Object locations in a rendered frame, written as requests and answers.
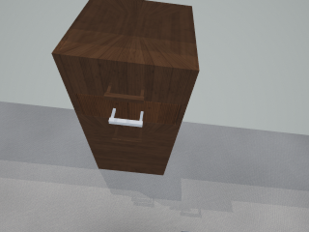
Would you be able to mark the cabinet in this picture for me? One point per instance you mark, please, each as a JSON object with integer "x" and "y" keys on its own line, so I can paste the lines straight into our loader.
{"x": 130, "y": 47}

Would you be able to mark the handle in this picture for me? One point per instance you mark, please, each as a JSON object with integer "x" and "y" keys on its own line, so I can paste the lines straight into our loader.
{"x": 126, "y": 122}
{"x": 123, "y": 98}
{"x": 127, "y": 140}

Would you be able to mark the drawer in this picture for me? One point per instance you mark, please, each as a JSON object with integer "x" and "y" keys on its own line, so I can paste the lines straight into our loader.
{"x": 153, "y": 112}

